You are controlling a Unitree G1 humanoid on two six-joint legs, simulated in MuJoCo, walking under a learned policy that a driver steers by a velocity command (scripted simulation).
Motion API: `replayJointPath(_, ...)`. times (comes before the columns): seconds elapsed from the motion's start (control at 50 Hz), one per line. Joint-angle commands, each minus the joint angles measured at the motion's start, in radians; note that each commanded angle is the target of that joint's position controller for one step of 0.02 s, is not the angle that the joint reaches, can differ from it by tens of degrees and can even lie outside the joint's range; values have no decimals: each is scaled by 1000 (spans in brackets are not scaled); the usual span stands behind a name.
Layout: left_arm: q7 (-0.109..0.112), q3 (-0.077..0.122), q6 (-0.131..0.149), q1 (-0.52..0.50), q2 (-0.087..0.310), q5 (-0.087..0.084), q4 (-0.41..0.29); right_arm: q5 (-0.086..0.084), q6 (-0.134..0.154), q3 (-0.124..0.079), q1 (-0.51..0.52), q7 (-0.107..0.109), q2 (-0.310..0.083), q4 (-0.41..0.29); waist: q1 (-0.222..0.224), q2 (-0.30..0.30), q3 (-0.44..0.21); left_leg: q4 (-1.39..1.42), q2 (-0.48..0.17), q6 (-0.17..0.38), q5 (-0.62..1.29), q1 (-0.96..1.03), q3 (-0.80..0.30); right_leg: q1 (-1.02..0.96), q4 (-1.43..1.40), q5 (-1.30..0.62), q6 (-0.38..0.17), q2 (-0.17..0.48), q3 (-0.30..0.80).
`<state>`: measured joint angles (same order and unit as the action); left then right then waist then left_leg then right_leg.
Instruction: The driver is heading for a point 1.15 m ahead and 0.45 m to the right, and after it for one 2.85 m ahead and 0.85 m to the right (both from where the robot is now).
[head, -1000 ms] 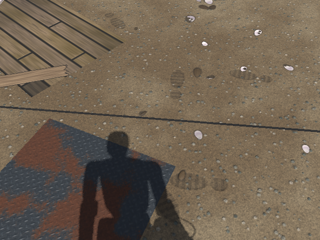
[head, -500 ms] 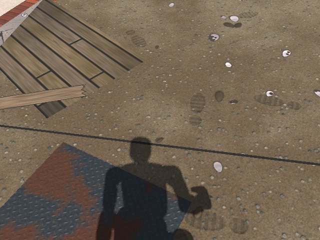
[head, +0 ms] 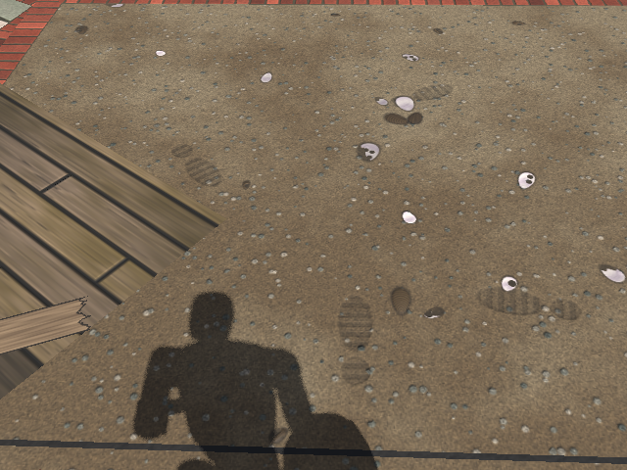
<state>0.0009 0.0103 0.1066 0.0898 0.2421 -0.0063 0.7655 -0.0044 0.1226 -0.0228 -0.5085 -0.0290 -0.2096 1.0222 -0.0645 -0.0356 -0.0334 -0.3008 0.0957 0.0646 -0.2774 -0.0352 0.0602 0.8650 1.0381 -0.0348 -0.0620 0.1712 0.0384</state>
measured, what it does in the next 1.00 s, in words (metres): walks ahead, turning right: right foot, then left foot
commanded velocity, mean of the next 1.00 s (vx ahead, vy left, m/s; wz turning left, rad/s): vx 1.00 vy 0.00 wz -0.73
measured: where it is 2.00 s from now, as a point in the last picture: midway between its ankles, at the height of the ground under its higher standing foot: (573, 164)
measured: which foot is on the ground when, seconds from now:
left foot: down 0.00-0.22, up 0.24-0.64, down 0.66-1.00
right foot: up 0.00-0.20, down 0.22-0.66, up 0.68-1.00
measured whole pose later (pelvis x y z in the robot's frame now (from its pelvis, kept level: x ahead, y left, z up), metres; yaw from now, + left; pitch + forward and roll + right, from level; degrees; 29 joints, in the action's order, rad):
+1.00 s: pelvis +0.86 -0.18 -0.01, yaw -45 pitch -1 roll +5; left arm -0.04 0.06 0.03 0.08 0.32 -0.03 0.58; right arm 0.01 0.10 -0.09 -0.46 0.00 -0.32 0.87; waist -0.11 -0.05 0.03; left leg -0.29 0.04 -0.03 -0.38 0.11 0.21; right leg 0.87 1.09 0.01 -0.07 0.13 0.01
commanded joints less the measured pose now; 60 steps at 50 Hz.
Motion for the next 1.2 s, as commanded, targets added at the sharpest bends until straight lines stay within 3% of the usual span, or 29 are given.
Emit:
replayJointPath(0.02,-15,-2,20,-93,29,-5,-67,-16,32,-12,64,23,-135,-89,30,21,170,259,-225,140,161,-265,-123,-185,-261,-234,14,-26,-52)
replayJointPath(0.1,-55,-2,31,-226,34,-32,-115,-10,2,-16,-13,35,-175,-67,-13,38,217,259,-291,106,299,62,-39,-128,-505,-213,-14,-84,-87)
replayJointPath(0.16,-75,28,29,-166,92,-44,-141,37,-26,-25,7,36,-216,-82,58,144,102,32,-326,60,1037,266,32,-228,-469,-16,-75,-202,-166)
replayJointPath(0.2,-69,76,9,196,188,-47,-59,65,-52,-32,90,44,-238,-118,248,224,-106,-422,-316,30,1363,223,75,-609,-434,61,-131,-261,-176)
replayJointPath(0.22,-54,100,-11,427,259,-33,-2,65,-46,-25,122,52,-224,-161,321,115,-231,-784,-278,9,1126,-89,61,-993,-397,204,-170,-150,37)
replayJointPath(0.24,-57,123,-8,449,324,-27,3,31,1,26,-26,16,-24,-184,174,-319,-357,-1251,-25,-79,78,-607,-46,-1401,-596,582,-418,112,691)
replayJointPath(0.26,-49,106,-7,447,217,-7,21,-5,59,11,55,2,-135,-208,212,-211,-401,-1285,-44,-8,-74,-743,-233,-1446,-783,755,-376,109,906)
replayJointPath(0.28,-42,93,-3,417,170,11,14,-41,81,1,194,3,-179,-267,203,-148,-233,-1240,-97,29,-60,-791,-234,-1325,-782,636,-303,76,759)
replayJointPath(0.32,-59,69,15,293,103,12,-6,-3,86,3,341,21,-147,-316,110,137,-62,-1051,-157,42,-21,-693,-213,-962,-803,325,-249,-22,524)
replayJointPath(0.38,-44,63,4,229,94,-13,-26,19,49,-5,273,19,-128,-332,9,71,39,-899,-191,-23,-20,-615,-194,-710,-846,255,-265,-102,418)
replayJointPath(0.46,-2,70,4,268,123,-19,-37,31,42,6,504,28,-107,-427,68,29,152,-519,-160,-99,250,-524,-121,-446,-878,175,-240,-166,318)
replayJointPath(0.5,2,78,-2,299,140,-23,-34,22,43,7,579,27,-88,-464,112,-10,139,-340,-108,-109,420,-375,-96,-371,-860,193,-187,-195,290)
replayJointPath(0.6,15,91,-13,342,137,-48,-16,-32,47,-44,612,36,-187,-514,118,-69,103,-161,-91,-113,367,-314,-184,-629,-709,218,-132,-134,430)
replayJointPath(0.64,12,95,-31,314,144,-23,-26,-41,54,-84,398,41,-246,-479,-7,-79,-40,-182,-92,-67,241,-114,-158,-715,-442,-100,-85,-156,401)
replayJointPath(0.66,2,74,-37,256,103,11,-66,-40,44,-93,143,51,-268,-444,-131,-70,-232,-290,-203,-25,113,212,-226,-579,-145,-99,-56,-180,346)
replayJointPath(0.68,-5,36,-28,435,-44,-17,-94,4,33,-102,22,46,-344,-415,-33,353,-417,-145,-471,133,-287,594,-759,-225,235,509,-11,-315,226)
replayJointPath(0.7,3,19,-24,458,17,-75,-109,5,31,-100,37,26,-313,-402,-22,551,-415,1,-560,165,-661,600,-1101,-26,427,552,-16,-217,180)
replayJointPath(0.72,10,34,-33,340,95,-70,-103,3,20,-83,112,33,-208,-428,-61,367,-227,28,-501,122,-628,456,-941,42,479,452,-13,-163,141)
replayJointPath(0.76,3,44,-36,155,115,-14,-141,19,-1,-75,165,33,-187,-387,-47,52,-23,22,-413,71,-172,161,-583,-20,402,357,-14,-95,86)
replayJointPath(0.8,-12,51,-54,157,88,-35,-163,24,4,-61,219,26,-136,-349,22,101,38,55,-362,66,-13,1,-404,-93,333,332,-19,-29,95)
replayJointPath(0.84,-18,45,-78,145,54,-47,-187,-2,9,-58,233,14,-111,-315,47,121,70,85,-351,61,70,-50,-281,-67,316,328,-23,4,77)
replayJointPath(0.92,-29,40,-81,81,63,-30,-221,13,11,-69,267,21,-169,-286,73,83,143,144,-334,58,244,-115,-66,-23,198,119,5,9,59)
replayJointPath(1.02,-71,37,-60,-120,73,-28,-276,13,1,-71,156,35,-239,-238,1,22,210,160,-319,-10,444,18,111,-49,-129,-63,-39,-48,-87)
replayJointPath(1.06,-86,45,-51,-142,93,-34,-288,15,-10,-74,135,43,-284,-231,19,57,179,93,-314,-36,886,55,169,-204,-227,-27,-73,-134,-182)
replayJointPath(1.12,-78,96,-60,101,179,-36,-252,11,-34,-86,142,56,-359,-233,203,190,15,-269,-381,18,1470,96,151,-546,-245,179,-141,-249,-204)
replayJointPath(1.14,-61,135,-69,366,240,-34,-173,6,-34,-80,208,53,-345,-250,340,169,-89,-541,-356,17,1407,-42,146,-880,-370,85,-192,-241,-149)
replayJointPath(1.16,-37,144,-80,487,281,-33,-103,13,-21,-52,203,51,-243,-264,330,-21,-108,-978,-215,-7,402,-347,122,-1170,-383,113,-218,-123,62)
replayJointPath(1.18,-42,127,-53,382,329,2,-143,-18,22,2,-3,29,-92,-309,111,-299,-305,-1290,-80,-7,-281,-685,-70,-1409,-548,398,-391,123,677)
replayJointPath(1.2,-44,115,-42,424,220,6,-128,-61,51,-22,129,23,-211,-302,222,-114,-331,-1284,-118,26,-178,-731,-198,-1329,-746,616,-340,149,771)
Next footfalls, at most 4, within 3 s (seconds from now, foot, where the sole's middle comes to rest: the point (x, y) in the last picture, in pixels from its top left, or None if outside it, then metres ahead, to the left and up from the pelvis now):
0.22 right None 0.43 -0.12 -0.78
0.66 left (318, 341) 0.87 -0.03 -0.78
1.16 right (484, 284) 1.02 -0.49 -0.78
1.64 left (527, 180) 1.43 -0.73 -0.78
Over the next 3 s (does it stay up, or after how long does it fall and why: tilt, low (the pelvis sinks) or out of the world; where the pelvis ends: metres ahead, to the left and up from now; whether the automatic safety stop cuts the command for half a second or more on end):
stays up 2.36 -0.93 -0.04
